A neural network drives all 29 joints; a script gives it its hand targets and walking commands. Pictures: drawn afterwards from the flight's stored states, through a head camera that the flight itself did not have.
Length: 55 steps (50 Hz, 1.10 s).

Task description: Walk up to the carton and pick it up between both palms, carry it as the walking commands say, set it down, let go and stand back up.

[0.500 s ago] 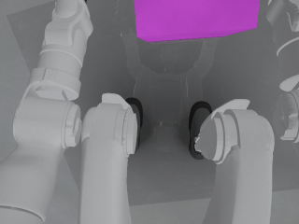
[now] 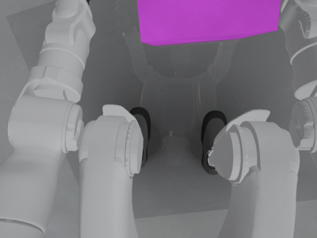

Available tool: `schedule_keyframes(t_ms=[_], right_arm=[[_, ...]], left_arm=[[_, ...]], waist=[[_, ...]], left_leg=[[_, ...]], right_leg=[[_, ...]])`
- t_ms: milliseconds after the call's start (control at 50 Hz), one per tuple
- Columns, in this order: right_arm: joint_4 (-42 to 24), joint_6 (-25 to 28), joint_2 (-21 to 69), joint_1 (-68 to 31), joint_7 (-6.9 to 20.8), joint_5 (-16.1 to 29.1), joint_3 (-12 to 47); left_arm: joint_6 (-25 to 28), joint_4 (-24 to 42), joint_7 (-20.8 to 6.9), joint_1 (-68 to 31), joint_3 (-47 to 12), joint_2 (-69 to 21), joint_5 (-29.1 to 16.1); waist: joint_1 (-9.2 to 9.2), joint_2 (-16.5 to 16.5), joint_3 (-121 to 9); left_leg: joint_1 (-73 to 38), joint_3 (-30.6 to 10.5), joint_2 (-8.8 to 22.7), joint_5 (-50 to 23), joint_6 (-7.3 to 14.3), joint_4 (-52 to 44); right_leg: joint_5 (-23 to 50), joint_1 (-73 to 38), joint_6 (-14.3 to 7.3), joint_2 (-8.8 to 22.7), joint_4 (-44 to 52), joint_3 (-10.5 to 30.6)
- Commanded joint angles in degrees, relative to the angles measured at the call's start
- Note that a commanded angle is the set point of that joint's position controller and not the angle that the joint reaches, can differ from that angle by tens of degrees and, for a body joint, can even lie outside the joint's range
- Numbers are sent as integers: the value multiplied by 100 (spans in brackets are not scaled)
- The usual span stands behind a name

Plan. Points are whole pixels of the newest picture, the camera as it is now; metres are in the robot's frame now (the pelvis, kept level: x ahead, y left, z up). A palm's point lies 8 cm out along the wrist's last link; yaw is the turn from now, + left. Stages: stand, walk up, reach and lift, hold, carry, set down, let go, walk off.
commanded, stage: reach and lift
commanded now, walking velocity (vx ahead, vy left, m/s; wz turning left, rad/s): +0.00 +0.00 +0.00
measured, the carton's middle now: (199, 0) +0.52 -0.04 -0.25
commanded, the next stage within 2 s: none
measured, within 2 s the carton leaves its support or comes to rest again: leaves its support in 1.18 s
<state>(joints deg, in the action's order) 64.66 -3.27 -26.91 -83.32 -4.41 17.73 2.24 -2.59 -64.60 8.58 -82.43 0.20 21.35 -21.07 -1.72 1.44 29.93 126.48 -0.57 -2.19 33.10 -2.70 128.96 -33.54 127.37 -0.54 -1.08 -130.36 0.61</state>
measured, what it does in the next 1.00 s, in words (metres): stands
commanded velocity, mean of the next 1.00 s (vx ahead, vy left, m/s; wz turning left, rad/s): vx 0.00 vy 0.00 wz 0.00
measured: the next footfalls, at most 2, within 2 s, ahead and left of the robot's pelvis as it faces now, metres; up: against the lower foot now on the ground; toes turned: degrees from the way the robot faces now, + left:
none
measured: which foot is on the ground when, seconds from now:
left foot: down 0.00-1.00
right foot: down 0.00-1.00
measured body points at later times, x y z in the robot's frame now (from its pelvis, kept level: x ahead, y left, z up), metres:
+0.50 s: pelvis +0.00 +0.00 +0.01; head +0.37 -0.02 +0.23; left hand +0.55 +0.15 -0.18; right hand +0.55 -0.17 -0.20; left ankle +0.12 +0.13 -0.32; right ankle +0.11 -0.11 -0.32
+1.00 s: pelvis +0.00 +0.00 -0.01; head +0.37 -0.02 +0.24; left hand +0.55 +0.15 -0.18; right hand +0.56 -0.17 -0.20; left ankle +0.12 +0.13 -0.32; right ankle +0.11 -0.11 -0.32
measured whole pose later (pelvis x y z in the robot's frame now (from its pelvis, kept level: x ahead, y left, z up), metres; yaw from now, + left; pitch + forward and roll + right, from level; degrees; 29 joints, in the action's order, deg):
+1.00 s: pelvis +0.00 +0.00 -0.01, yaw +0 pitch +29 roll +2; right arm 70.9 -6.5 -22.7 -88.3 -4.1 12.6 2.0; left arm -5.4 -70.1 6.6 -88.1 8.4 15.4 -11.3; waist -1.7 2.2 28.5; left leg 127.2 -1.0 -2.5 33.6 -2.9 131.3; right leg -34.1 127.9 -1.0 -0.9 -132.6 0.1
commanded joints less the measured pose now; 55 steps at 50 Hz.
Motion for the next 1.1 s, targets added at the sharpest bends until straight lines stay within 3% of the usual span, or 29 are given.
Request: schedule_keyframes(t_ms=[0, 20, 100, 120, 180, 220, 280, 320, 340, 360, 380, 400, 440, 460, 500, 520, 540, 580, 600, 660, 700, 740, 780, 800, 840, 880, 980, 1000, 1080], right_arm=[[-831, 249, -341, -2133, 0, 72, 75], [-865, 265, -493, -2118, -6, 12, 4], [-866, 326, -482, -2253, -28, -40, -38], [-743, 297, -332, -2172, -27, 18, 82], [-946, 319, -68, -2517, -3, 94, 255], [-515, 308, -142, -2326, -9, -27, 182], [-675, 342, 3, -2479, -37, -6, 229], [-560, 366, 104, -2504, -40, -131, 180], [-649, 384, 118, -2517, -68, -148, 210], [-590, 340, 324, -2609, -47, -72, 318], [-764, 387, 485, -2815, -21, 42, 464], [-595, 380, 325, -2667, -33, -46, 362], [-417, 403, 436, -2522, -68, -60, 262], [-502, 432, 384, -2414, -76, -138, 207], [-770, 461, 910, -2920, -19, -28, 593], [-433, 424, 1119, -2838, 17, -59, 601], [-584, 455, 1407, -3021, 93, -104, 613], [-392, 424, 1589, -3084, 170, -151, 552], [-493, 405, 2027, -3313, 242, -49, 729], [-632, 315, 3896, -3861, 650, 65, 1231], [-731, 229, 4395, -3984, 879, -177, 1017], [-916, 130, 5013, -4045, 1094, -188, 1041], [-967, 68, 5179, -3987, 1220, -268, 976], [-1109, 46, 5361, -4015, 1286, -234, 1020], [-1221, 24, 5431, -3987, 1323, -281, 928], [-1360, 18, 5655, -4036, 1386, -211, 975], [-1249, -68, 5944, -3723, 1454, -357, 866], [-1390, -56, 5912, -3787, 1449, -224, 921], [-2040, -136, 5987, -3976, 1381, -94, 1149]], left_arm=[[308, 840, 12, -1421, 186, 198, 52], [258, 829, -1, -1386, 199, -22, 25], [286, 751, -1, -1502, 130, -166, -17], [280, 630, 22, -1378, 219, -60, 98], [340, 773, 19, -1737, -27, -301, -34], [332, 595, 14, -1689, 136, -321, 129], [385, 617, 47, -1731, 216, -349, 231], [362, 539, 25, -1711, 176, -596, 205], [366, 249, 46, -1598, 250, -582, 281], [390, 437, 35, -1827, 171, -552, 326], [427, 376, 26, -1889, 281, -648, 339], [399, 310, 60, -1739, 315, -602, 457], [457, 251, 92, -1721, 339, -633, 520], [450, 277, 76, -1643, 262, -825, 503], [463, 317, -14, -1972, 149, -1189, 371], [454, 229, -64, -1926, 100, -1410, 480], [447, 273, -143, -2083, -54, -1790, 395], [431, 288, -211, -2315, -73, -1917, 513], [402, 173, -306, -2402, -136, -2194, 476], [306, 348, -723, -2903, -416, -3872, 526], [145, 382, -1005, -3077, -359, -4552, 700], [14, 453, -1195, -3026, -279, -4969, 915], [-118, 470, -1333, -2836, -238, -5559, 901], [-153, 550, -1393, -2866, -214, -5623, 928], [-177, 736, -1462, -2938, -213, -5770, 813], [-214, 758, -1491, -2805, -199, -5917, 874], [-285, 861, -1587, -2909, -326, -6289, 753], [-283, 1056, -1573, -2959, -395, -6345, 752], [-267, 1725, -1474, -3239, -476, -6180, 573]], waist=[[-172, -552, -8752], [-16, -525, -8622], [63, -552, -8570], [-133, -599, -8503], [-29, -617, -8508], [-56, -548, -8278], [-232, -459, -8362], [-63, -504, -8262], [1, -758, -8206], [-170, -546, -8144], [-301, -705, -8173], [-315, -549, -8274], [-316, -488, -8191], [-101, -437, -8260], [-226, -652, -8293], [-252, -610, -8114], [-62, -603, -8011], [-147, -372, -7804], [-155, -550, -7853], [-367, -514, -7762], [-172, -460, -7450], [-328, -407, -7311], [-105, -415, -7393], [-170, -465, -7379], [0, -548, -7364], [-190, -461, -7488], [196, -468, -7443], [73, -230, -7672], [-47, -623, -8992]], left_leg=[[-3285, 361, 58, -2351, 77, -902], [-3295, 359, 38, -2230, 27, -913], [-3304, 264, -27, -2273, 45, -946], [-3338, 258, -8, -2276, 25, -932], [-3293, 273, -16, -2260, 62, -998], [-3199, 291, -63, -2118, 39, -988], [-3305, 342, -57, -2272, 7, -962], [-3212, 324, -98, -2261, 20, -945], [-3217, 293, -104, -2202, 41, -976], [-3248, 310, -65, -2222, 60, -1011], [-3177, 308, -75, -2148, 97, -987], [-3240, 329, -88, -2287, 41, -966], [-3222, 335, -142, -2326, 29, -1015], [-3351, 296, -130, -2365, 0, -1001], [-3063, 371, -130, -2232, 63, -945], [-3050, 360, -179, -2282, 44, -994], [-3051, 306, -183, -2244, 60, -999], [-3172, 299, -173, -2087, 44, -1071], [-3217, 327, -222, -1913, 77, -1019], [-2976, 373, -224, -2001, 108, -942], [-2899, 393, -323, -1910, 106, -896], [-2920, 408, -323, -1899, 172, -906], [-2904, 432, -379, -1913, 160, -793], [-2876, 420, -371, -1945, 203, -775], [-2800, 372, -398, -2107, 184, -696], [-2955, 417, -408, -2238, 213, -682], [-2970, 342, -441, -2215, 192, -667], [-3103, 377, -456, -2437, 142, -676], [-3574, 451, -491, -2708, 176, -589]], right_leg=[[2483, -4190, 162, 19, 1026, 1], [2364, -4146, 124, 32, 1086, 15], [2351, -4073, 122, -10, 1064, 6], [2311, -4010, 182, 15, 1029, -26], [2349, -4056, 154, -19, 1061, -48], [2162, -3928, 132, -51, 1122, 22], [2259, -3962, 116, -75, 1151, 20], [2268, -3967, 114, -90, 1177, 29], [2259, -3965, 187, -106, 1170, -45], [2206, -3791, 160, -127, 1204, 34], [2168, -3984, 175, -139, 1233, 53], [2289, -3941, 173, -133, 1162, 36], [2330, -3821, 190, -192, 1189, 27], [2367, -3862, 149, -224, 1155, -11], [2372, -4153, 144, -202, 1263, 110], [2398, -3989, 156, -209, 1224, 61], [2326, -3875, 136, -263, 1213, 29], [2113, -3659, 96, -275, 1164, 30], [1910, -3728, 108, -242, 1213, 13], [2135, -3859, 67, -367, 1107, 45], [2007, -3560, 36, -374, 1113, 0], [1915, -3325, 36, -468, 1075, -55], [1906, -3350, 3, -444, 1040, -115], [1906, -3253, 12, -447, 1020, -143], [2143, -3359, -11, -438, 941, -145], [2149, -3231, 9, -466, 922, -184], [2237, -3187, -19, -469, 867, -291], [2345, -3216, -44, -489, 817, -294], [2721, -4131, 43, -487, 889, -261]])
